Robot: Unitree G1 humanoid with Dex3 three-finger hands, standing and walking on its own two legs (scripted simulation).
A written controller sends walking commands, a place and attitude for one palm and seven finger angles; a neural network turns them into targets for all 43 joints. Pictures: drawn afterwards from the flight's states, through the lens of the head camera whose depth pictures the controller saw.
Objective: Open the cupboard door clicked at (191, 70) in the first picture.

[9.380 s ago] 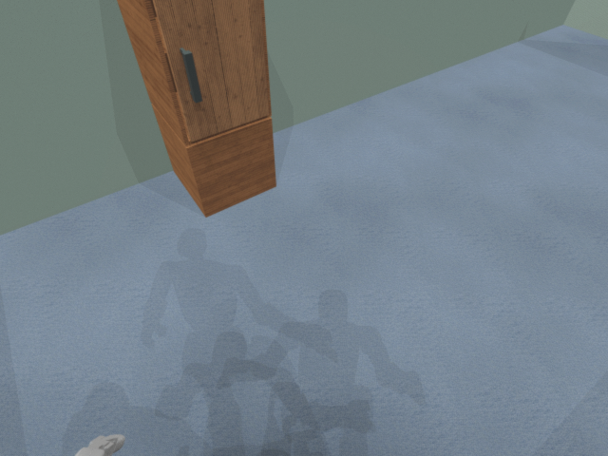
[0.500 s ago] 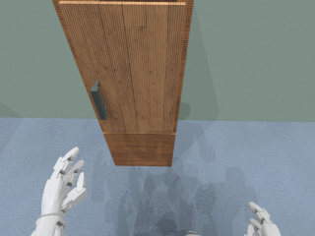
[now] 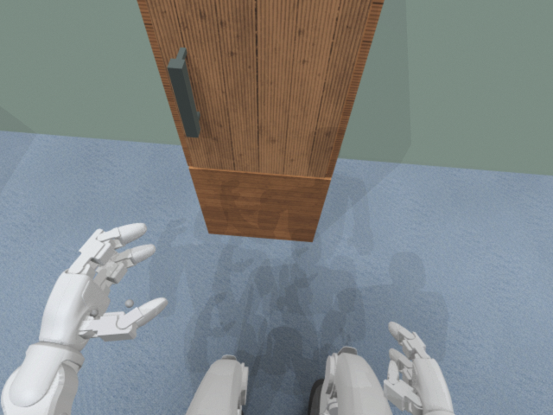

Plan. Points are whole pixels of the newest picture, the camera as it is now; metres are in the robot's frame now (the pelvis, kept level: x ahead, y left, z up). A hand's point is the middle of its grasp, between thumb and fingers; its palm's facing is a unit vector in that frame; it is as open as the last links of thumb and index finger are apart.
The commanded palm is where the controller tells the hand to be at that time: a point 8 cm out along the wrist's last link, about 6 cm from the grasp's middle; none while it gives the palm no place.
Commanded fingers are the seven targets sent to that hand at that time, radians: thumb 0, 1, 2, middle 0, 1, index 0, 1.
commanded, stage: raise the hand with hooked fingers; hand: left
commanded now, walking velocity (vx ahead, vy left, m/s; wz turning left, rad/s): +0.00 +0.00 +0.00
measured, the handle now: (188, 94) +0.64 +0.22 +0.03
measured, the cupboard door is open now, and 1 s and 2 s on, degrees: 0 0 0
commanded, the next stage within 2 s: move the hooked fingers beside the handle in 1.36 s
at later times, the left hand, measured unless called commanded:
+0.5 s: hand (95, 281) +0.27 +0.25 +0.04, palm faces -0.01 -1.00 -0.07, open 13.4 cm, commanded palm +0.25 +0.31 +0.05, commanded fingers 0.00 -0.50 0.30 -0.30 -1.20 -0.30 -1.20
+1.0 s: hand (87, 250) +0.31 +0.28 +0.04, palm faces -0.03 -1.00 -0.06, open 14.0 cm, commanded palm +0.28 +0.32 +0.05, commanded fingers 0.00 -0.50 0.30 -0.30 -1.20 -0.30 -1.20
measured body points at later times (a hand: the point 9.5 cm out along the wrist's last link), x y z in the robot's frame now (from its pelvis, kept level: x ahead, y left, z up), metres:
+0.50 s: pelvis +0.01 +0.01 +0.01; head +0.11 +0.04 +0.45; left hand +0.26 +0.31 +0.05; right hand +0.21 -0.23 -0.05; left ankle +0.01 +0.12 -0.62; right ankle +0.09 -0.13 -0.62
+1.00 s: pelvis +0.02 +0.01 +0.00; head +0.13 +0.03 +0.44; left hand +0.30 +0.33 +0.05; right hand +0.18 -0.25 -0.08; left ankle +0.01 +0.11 -0.62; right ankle +0.09 -0.13 -0.62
